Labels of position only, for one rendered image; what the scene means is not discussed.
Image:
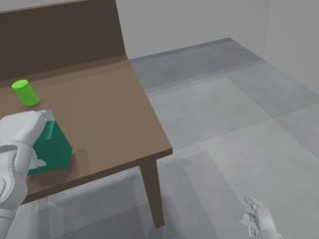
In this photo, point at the robot right forearm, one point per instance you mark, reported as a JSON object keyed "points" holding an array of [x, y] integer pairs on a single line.
{"points": [[269, 234]]}

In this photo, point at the robot left forearm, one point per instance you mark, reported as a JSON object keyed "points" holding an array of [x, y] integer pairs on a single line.
{"points": [[15, 158]]}

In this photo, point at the sponge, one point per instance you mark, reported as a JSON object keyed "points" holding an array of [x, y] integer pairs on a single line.
{"points": [[53, 148]]}

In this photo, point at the robot right hand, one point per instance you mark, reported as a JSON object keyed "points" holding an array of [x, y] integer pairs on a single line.
{"points": [[262, 219]]}

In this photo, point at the robot left hand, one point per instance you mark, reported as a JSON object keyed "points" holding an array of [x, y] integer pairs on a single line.
{"points": [[26, 127]]}

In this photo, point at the table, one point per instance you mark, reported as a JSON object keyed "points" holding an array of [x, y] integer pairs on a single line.
{"points": [[73, 56]]}

